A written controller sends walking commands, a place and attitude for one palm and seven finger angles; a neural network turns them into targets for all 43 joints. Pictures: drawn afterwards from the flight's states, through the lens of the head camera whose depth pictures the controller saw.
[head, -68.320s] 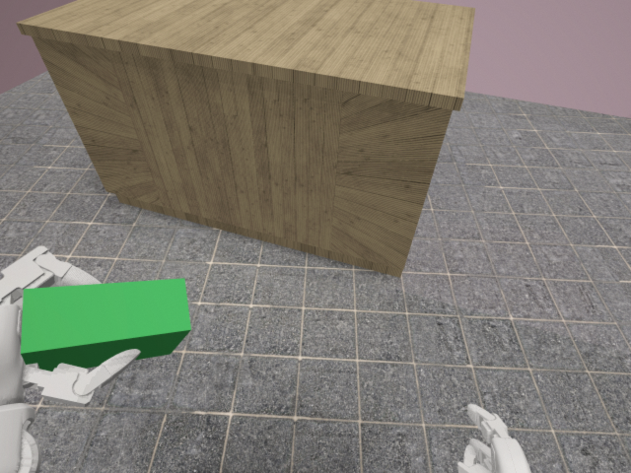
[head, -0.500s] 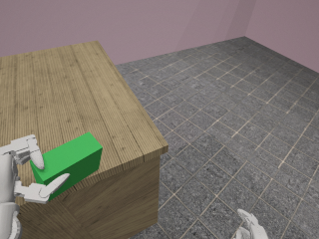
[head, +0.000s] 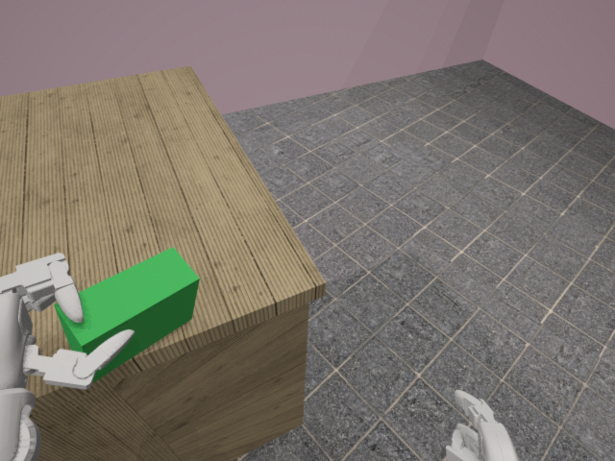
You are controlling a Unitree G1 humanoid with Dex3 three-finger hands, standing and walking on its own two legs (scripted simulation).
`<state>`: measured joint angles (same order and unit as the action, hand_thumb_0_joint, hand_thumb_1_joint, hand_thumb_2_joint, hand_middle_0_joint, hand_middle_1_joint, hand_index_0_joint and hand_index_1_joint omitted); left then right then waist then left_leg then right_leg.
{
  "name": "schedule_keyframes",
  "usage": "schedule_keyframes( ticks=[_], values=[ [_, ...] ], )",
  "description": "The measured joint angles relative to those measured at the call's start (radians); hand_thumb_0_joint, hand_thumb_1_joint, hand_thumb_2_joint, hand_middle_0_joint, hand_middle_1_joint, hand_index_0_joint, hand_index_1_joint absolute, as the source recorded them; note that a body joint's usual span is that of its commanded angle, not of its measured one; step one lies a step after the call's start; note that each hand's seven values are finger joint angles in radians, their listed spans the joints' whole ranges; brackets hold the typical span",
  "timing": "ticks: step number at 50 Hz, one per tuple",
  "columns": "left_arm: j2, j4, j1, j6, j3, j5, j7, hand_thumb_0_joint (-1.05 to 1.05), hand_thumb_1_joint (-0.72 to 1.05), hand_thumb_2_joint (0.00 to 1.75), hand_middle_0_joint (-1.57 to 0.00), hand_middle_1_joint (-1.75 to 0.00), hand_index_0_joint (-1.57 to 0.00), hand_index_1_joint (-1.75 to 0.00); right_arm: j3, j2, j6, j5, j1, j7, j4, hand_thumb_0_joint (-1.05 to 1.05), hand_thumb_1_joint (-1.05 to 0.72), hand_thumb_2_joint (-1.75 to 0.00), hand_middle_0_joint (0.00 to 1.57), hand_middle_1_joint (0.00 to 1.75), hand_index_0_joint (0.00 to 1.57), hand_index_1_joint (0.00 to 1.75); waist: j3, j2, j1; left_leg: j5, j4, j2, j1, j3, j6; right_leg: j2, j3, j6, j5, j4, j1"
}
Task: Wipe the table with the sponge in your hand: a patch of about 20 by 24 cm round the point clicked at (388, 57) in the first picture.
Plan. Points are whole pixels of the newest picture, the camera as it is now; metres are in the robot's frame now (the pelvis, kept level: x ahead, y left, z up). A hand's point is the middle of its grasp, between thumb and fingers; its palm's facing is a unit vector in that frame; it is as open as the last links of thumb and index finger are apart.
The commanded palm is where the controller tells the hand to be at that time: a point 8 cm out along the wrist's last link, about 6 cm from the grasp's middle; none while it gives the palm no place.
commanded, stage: come to a stop and stand still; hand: left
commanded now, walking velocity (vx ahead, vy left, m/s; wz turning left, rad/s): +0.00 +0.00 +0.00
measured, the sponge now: (151, 303) +0.26 +0.21 +0.10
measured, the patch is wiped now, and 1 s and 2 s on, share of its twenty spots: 0.75 0.75 0.75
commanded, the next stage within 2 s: look again from close up in 1.32 s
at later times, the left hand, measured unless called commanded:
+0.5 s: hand (116, 308) +0.23 +0.22 +0.14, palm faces +0.30 -0.88 -0.38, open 7.0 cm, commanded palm +0.18 +0.28 +0.17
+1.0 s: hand (63, 312) +0.22 +0.27 +0.15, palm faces +0.39 -0.85 -0.37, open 7.0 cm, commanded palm +0.16 +0.29 +0.17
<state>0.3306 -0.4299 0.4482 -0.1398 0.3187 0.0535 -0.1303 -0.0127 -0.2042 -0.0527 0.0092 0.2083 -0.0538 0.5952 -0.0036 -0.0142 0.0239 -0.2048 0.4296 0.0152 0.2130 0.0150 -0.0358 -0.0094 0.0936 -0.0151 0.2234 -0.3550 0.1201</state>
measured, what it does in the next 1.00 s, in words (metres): stands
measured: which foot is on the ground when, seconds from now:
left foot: down 0.00-1.00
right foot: down 0.00-1.00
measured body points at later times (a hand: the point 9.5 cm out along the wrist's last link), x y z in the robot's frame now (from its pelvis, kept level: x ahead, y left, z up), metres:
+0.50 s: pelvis +0.01 +0.00 -0.01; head +0.03 +0.00 +0.44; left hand +0.21 +0.27 +0.16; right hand +0.17 -0.24 -0.09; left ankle +0.02 +0.09 -0.74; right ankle -0.02 -0.11 -0.74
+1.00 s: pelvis -0.01 +0.02 +0.00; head +0.02 +0.03 +0.45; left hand +0.19 +0.31 +0.17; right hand +0.19 -0.20 -0.07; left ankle +0.02 +0.09 -0.74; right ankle -0.02 -0.11 -0.74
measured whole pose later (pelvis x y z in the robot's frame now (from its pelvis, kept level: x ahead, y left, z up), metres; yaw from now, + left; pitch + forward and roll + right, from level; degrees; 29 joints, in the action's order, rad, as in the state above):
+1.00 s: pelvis -0.01 +0.02 +0.00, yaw -1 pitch -1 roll -2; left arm 0.35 -0.47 0.43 -0.14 0.35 0.05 -0.12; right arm -0.04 -0.21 -0.09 -0.01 0.14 -0.05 0.56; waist 0.07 0.00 0.04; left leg -0.21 0.45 0.02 0.24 0.04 -0.06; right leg 0.00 0.07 0.01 0.22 -0.38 0.15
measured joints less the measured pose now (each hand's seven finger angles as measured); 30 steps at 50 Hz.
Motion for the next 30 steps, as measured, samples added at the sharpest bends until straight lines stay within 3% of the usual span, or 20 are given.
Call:
schedule_keyframes(
  ticks=[9, 12, 15, 18, 21, 24, 30],
  values=[
    [0.001, -0.007, -0.005, -0.001, 0.0, 0.005, -0.005, -0.04, -0.35, 1.03, -0.85, -1.56, -1.21, -1.6, 0.002, -0.006, 0.005, 0.002, -0.009, -0.002, -0.007, 0.01, -0.9, -0.9, 0.2, 0.3, 0.2, 0.3, -0.003, -0.004, 0.001, -0.008, 0.006, -0.002, 0.0, -0.004, 0.003, -0.003, 0.003, -0.002, 0.004, 0.002, -0.005],
    [0.127, 0.079, -0.191, -0.051, 0.027, -0.029, 0.017, -0.04, -0.36, 1.03, -0.86, -1.56, -1.21, -1.6, -0.035, -0.015, -0.012, 0.015, 0.019, -0.037, -0.055, 0.01, -0.9, -0.9, 0.2, 0.3, 0.2, 0.3, 0.028, 0.01, 0.027, -0.015, 0.052, 0.006, 0.046, -0.026, 0.004, 0.007, 0.027, -0.005, 0.037, -0.073, 0.045],
    [0.172, 0.157, -0.29, -0.077, 0.116, -0.013, -0.001, -0.04, -0.36, 1.03, -0.86, -1.56, -1.21, -1.6, -0.049, -0.007, -0.031, -0.008, -0.009, -0.001, -0.033, 0.01, -0.9, -0.9, 0.2, 0.3, 0.2, 0.3, 0.038, 0.015, 0.028, -0.019, 0.07, -0.004, 0.076, -0.017, 0.013, -0.002, 0.017, -0.022, 0.037, -0.093, 0.082],
    [0.122, 0.112, -0.212, -0.069, 0.143, 0.004, -0.007, -0.04, -0.35, 1.03, -0.85, -1.56, -1.21, -1.6, -0.042, -0.012, -0.044, -0.012, -0.016, 0.033, -0.032, 0.01, -0.9, -0.9, 0.2, 0.3, 0.2, 0.3, 0.03, -0.001, 0.009, -0.029, 0.073, -0.015, 0.08, 0.01, 0.01, -0.01, -0.011, -0.014, 0.033, -0.091, 0.094],
    [0.034, 0.016, -0.066, -0.062, 0.06, -0.001, 0.01, -0.04, -0.34, 1.03, -0.84, -1.57, -1.2, -1.6, -0.027, -0.025, -0.052, -0.013, -0.012, 0.044, -0.026, 0.01, -0.9, -0.9, 0.2, 0.3, 0.2, 0.3, 0.028, -0.013, -0.005, -0.038, 0.065, -0.015, 0.063, 0.035, 0.002, -0.009, -0.036, -0.004, 0.036, -0.089, 0.088],
    [-0.015, -0.021, 0.023, -0.06, -0.019, -0.007, 0.029, -0.04, -0.36, 1.02, -0.84, -1.57, -1.21, -1.6, -0.016, -0.031, -0.049, -0.016, -0.009, 0.032, -0.015, 0.01, -0.9, -0.9, 0.2, 0.3, 0.2, 0.3, 0.036, -0.007, -0.012, -0.042, 0.058, -0.009, 0.051, 0.043, -0.003, -0.003, -0.044, 0.001, 0.044, -0.093, 0.082],
    [0.038, -0.001, -0.026, -0.037, 0.043, -0.003, 0.023, -0.05, -0.36, 1.03, -0.84, -1.57, -1.21, -1.6, -0.007, -0.031, -0.035, -0.014, -0.021, 0.006, -0.008, 0.01, -0.9, -0.9, 0.2, 0.3, 0.2, 0.3, 0.073, 0.013, 0.003, -0.035, 0.056, -0.003, 0.044, 0.026, -0.003, 0.002, -0.027, 0.0, 0.044, -0.089, 0.068]
  ],
)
